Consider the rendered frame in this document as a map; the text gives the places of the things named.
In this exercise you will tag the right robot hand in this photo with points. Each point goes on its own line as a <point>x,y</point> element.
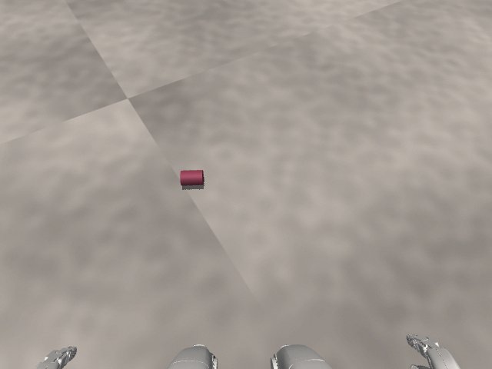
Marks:
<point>438,358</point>

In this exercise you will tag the left robot hand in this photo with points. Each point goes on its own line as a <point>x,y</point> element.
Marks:
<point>57,359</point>

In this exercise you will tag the can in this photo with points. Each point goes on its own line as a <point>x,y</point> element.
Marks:
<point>195,177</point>

